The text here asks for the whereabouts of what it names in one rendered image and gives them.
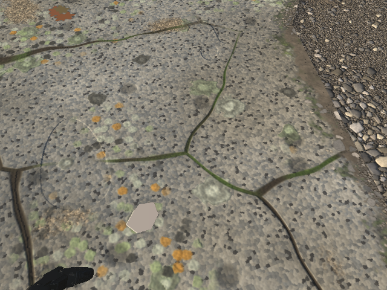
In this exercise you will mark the left robot hand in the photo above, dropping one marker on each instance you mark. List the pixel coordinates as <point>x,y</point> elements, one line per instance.
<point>61,278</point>

